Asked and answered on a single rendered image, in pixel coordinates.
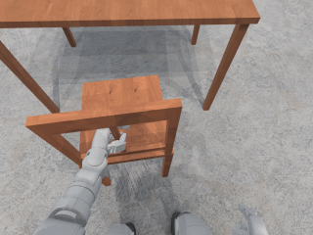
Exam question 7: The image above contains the robot right hand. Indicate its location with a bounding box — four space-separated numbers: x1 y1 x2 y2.
232 204 269 235

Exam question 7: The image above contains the left robot upper arm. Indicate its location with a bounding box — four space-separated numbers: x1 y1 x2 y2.
35 217 86 235

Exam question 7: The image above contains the left robot thigh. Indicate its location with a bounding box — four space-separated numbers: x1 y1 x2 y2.
104 225 135 235

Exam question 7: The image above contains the robot left forearm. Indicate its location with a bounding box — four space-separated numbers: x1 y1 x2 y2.
32 147 108 235

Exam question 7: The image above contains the table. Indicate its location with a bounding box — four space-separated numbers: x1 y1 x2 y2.
0 0 261 114

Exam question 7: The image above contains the right robot shin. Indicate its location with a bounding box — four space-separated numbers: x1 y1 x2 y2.
178 211 191 217

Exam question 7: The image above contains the robot left hand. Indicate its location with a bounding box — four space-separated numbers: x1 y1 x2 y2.
91 125 130 155

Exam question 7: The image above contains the chair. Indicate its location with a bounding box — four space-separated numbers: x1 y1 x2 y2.
25 74 183 186

